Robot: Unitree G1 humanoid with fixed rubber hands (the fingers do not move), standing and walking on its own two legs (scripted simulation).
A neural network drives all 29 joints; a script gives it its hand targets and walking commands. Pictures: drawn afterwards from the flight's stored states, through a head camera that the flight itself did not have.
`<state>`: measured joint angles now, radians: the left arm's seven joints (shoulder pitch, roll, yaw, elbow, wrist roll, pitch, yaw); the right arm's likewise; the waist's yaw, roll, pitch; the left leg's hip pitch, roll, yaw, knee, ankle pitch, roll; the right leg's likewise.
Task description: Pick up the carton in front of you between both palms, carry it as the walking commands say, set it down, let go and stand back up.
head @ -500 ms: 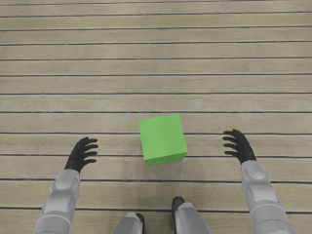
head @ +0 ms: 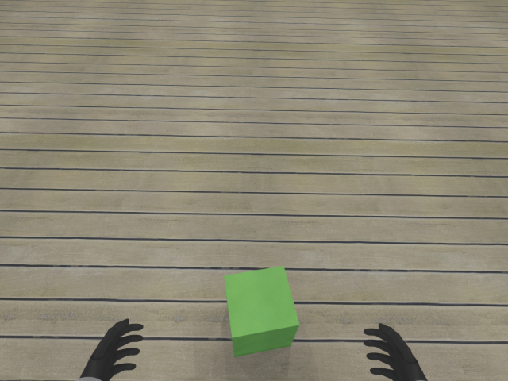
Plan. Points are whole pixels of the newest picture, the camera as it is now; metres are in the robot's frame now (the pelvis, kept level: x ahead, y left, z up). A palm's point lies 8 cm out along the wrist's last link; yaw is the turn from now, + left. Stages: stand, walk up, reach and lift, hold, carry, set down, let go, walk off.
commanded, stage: let go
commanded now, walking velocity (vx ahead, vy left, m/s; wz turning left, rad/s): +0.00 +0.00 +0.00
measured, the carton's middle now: (258, 312) +0.45 -0.03 -0.65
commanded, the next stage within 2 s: stand in 0.28 s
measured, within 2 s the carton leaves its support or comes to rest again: neither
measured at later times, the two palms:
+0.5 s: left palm out of the picture +0.15 +0.28 -0.08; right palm out of the picture +0.14 -0.29 -0.09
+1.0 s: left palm out of the picture +0.14 +0.29 -0.10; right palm out of the picture +0.14 -0.29 -0.09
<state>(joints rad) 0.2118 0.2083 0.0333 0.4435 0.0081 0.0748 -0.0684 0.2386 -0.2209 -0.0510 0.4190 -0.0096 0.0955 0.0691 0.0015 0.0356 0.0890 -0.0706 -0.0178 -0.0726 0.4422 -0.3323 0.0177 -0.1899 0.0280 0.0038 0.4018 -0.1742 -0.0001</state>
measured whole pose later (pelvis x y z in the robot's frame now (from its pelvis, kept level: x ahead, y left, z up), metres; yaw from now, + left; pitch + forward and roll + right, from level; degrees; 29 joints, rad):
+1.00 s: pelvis +0.02 +0.00 -0.01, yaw +1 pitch -1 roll -1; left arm 0.14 0.34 0.03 0.85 0.03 0.00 0.02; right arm 0.22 -0.36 -0.03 0.74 -0.03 0.01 -0.03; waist 0.00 0.02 0.02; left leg -0.08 -0.04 -0.09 0.48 -0.38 0.02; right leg -0.23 0.01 -0.01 0.51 -0.27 0.00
